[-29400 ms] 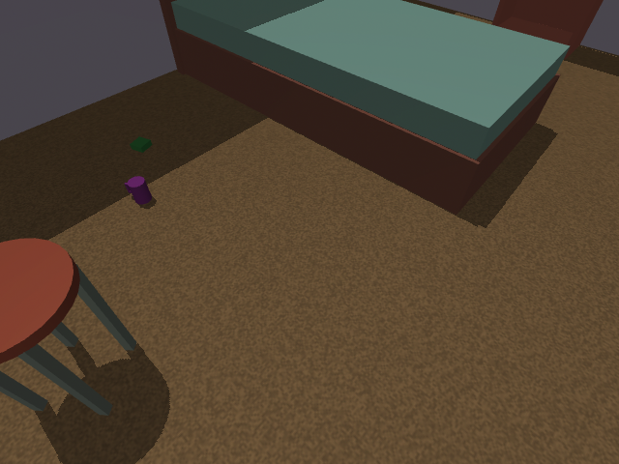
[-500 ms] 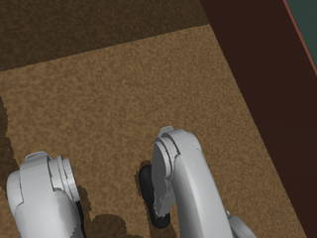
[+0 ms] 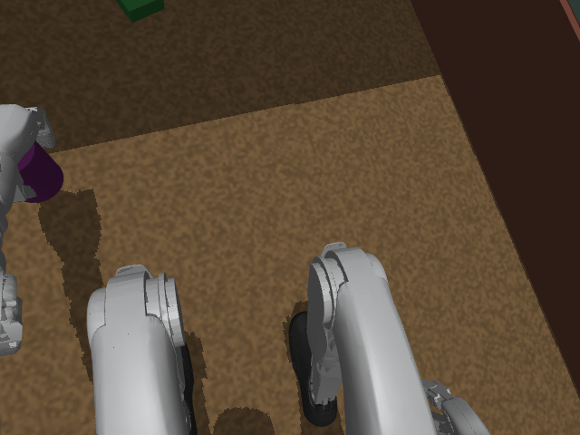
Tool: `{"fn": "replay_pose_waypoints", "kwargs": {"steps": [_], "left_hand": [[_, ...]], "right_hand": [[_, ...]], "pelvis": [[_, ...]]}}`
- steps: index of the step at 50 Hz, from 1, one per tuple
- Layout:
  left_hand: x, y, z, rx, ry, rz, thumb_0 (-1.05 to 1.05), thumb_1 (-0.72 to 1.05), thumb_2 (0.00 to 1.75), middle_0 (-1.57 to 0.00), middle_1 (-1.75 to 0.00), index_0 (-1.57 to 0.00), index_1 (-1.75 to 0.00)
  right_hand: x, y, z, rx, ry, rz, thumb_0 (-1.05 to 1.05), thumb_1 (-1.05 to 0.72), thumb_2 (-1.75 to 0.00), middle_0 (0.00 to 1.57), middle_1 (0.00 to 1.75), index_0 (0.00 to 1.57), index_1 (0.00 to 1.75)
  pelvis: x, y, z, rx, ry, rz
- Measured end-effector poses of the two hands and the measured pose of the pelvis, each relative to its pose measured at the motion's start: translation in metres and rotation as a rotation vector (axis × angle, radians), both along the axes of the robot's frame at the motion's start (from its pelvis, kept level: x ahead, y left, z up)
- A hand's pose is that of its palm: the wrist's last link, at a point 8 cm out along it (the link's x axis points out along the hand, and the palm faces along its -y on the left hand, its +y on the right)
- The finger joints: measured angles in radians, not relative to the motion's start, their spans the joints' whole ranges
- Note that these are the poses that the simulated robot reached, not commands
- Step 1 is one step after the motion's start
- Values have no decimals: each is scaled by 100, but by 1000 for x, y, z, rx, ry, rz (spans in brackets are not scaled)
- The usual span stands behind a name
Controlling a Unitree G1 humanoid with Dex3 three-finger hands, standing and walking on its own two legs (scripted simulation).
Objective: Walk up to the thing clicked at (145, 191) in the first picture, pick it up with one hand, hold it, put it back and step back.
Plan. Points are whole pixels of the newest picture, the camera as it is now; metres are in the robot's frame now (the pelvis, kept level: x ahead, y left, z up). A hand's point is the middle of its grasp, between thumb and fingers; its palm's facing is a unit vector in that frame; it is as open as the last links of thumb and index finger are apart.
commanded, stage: settle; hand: left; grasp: from above
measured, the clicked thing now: (11, 158) +0.48 +0.36 -0.19
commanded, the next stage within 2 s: lift in 0.12 s
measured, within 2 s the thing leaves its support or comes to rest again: neither
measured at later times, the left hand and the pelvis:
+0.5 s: hand out of the picture +0.44 +0.34 -0.09, palm faces -0.46 -0.10 -0.88, open 9.6 cm; pelvis -0.01 +0.00 +0.03, yaw +2 degrees
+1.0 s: hand out of the picture +0.37 +0.33 +0.08, palm faces -0.42 -0.13 -0.90, open 9.6 cm; pelvis -0.01 +0.00 +0.16, yaw +6 degrees
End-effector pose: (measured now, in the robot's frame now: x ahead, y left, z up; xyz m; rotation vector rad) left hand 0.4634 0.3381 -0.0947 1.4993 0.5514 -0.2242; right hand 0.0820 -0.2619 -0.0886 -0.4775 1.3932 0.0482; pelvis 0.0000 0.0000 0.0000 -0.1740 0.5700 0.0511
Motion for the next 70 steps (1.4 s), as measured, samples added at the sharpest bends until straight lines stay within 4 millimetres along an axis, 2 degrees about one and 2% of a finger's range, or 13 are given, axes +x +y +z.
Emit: {"fn": "replay_pose_waypoints", "kwargs": {"steps": [11, 17, 22, 29, 36, 44, 51, 62, 70], "left_hand": [[1, -1, 25, -3, -21, -17, 1, -16, 88, -39, -90, -68, -88], [-3, 0, 36, 1, -27, -12, 1, -16, 88, -39, -90, -68, -88], [-10, 2, 49, -11, -21, 5, 1, -16, 87, -39, -90, -69, -88], [-25, 6, 80, -16, -8, 5, 1, -16, 88, -40, -90, -69, -87], [-43, 9, 122, -26, -17, 6, 1, -16, 88, -40, -91, -69, -88], [-68, 1, 180, -47, -38, -3, 1, -16, 87, -40, -91, -69, -88], [-92, -11, 238, -62, -57, -1, 1, -15, 87, -39, -92, -69, -88], [-126, -22, 336, -53, -64, 22, 1, -15, 87, -39, -92, -69, -89], [-138, -30, 386, -52, -38, 35, 1, -15, 86, -39, -92, -69, -89]], "right_hand": [[-20, -8, 16, -51, 15, -34, 0, -92, -90, 20, 30, 20, 30], [-34, -5, 20, -53, 27, -75, 0, -92, -90, 20, 30, 20, 30], [-37, 1, 25, -36, 31, -110, 1, -92, -91, 20, 30, 20, 30], [-26, 8, 39, -11, -1, -136, 1, -92, -91, 20, 30, 20, 30], [2, 9, 63, 1, -76, -123, 1, -92, -91, 21, 30, 20, 30], [37, 12, 103, 15, -179, -102, 1, -92, -91, 20, 30, 20, 30], [58, 20, 151, 34, -257, -103, 1, -92, -90, 20, 30, 20, 30], [67, 33, 238, 72, -341, -131, 1, -91, -90, 20, 30, 20, 30], [68, 31, 290, 74, -390, -158, 1, -91, -90, 21, 30, 20, 30]], "pelvis": [[-8, 0, 10, 6, -12, 4], [-10, 1, 15, 9, -7, 9], [-11, 2, 24, 14, 7, 16], [-10, 4, 47, 21, 21, 28], [-9, 5, 76, 30, 21, 39], [-8, 5, 118, 44, -10, 53], [-8, 4, 168, 62, -62, 65], [1, 7, 256, 98, -175, 84], [12, 8, 306, 120, -246, 90]]}}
